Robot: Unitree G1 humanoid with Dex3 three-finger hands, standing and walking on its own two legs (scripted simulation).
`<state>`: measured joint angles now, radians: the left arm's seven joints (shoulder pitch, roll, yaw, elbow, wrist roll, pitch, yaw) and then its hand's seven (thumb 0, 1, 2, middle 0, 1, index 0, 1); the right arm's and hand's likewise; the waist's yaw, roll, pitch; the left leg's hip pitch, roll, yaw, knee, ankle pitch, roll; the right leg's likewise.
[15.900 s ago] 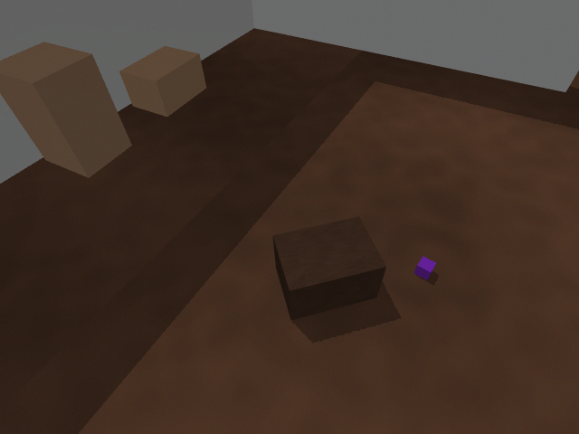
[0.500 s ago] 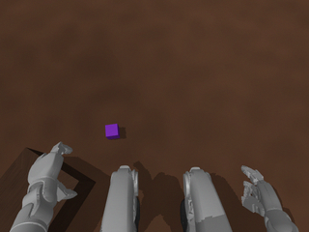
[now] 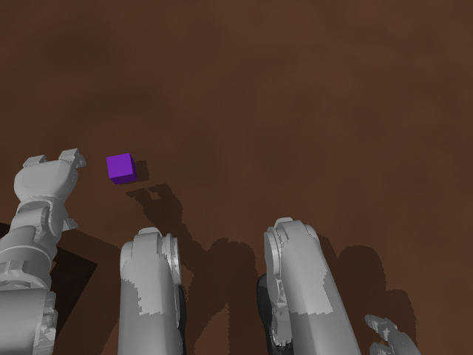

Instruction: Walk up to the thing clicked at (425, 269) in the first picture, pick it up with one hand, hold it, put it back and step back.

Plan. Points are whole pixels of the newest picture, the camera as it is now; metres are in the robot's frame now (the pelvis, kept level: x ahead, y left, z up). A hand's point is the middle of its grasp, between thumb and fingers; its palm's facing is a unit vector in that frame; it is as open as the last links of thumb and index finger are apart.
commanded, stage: rise first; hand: left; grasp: from above
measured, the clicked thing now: (122, 169) +0.52 +0.26 -0.36
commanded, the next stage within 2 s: none
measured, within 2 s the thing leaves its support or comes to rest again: neither
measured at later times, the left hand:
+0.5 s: hand (82, 186) +0.44 +0.30 -0.21, palm faces -0.46 -0.09 -0.89, open 12.5 cm
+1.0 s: hand (87, 181) +0.45 +0.30 -0.24, palm faces -0.45 -0.10 -0.89, open 12.8 cm
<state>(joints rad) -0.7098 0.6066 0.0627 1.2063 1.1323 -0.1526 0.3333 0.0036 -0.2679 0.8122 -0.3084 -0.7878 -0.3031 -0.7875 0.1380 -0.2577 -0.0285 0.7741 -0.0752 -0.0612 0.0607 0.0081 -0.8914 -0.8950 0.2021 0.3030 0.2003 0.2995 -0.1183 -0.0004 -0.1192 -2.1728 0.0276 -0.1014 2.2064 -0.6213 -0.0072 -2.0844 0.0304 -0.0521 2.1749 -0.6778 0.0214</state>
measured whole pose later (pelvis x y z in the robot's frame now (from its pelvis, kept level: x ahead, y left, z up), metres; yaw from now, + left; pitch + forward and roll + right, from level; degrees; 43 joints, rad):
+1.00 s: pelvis +0.02 +0.00 -0.06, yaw -4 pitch +34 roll -8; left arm -0.90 0.72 0.13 1.44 1.21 -0.17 0.43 0.00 -0.28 0.79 -0.29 -0.82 -0.29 -0.80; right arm 0.12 -0.26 0.05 0.77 -0.15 -0.05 0.13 0.00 -0.90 -0.90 0.20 0.30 0.20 0.30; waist -0.19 -0.03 -0.05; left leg -2.33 0.04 -0.15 2.41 -0.69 -0.01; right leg -2.23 0.06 -0.09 2.34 -0.72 0.03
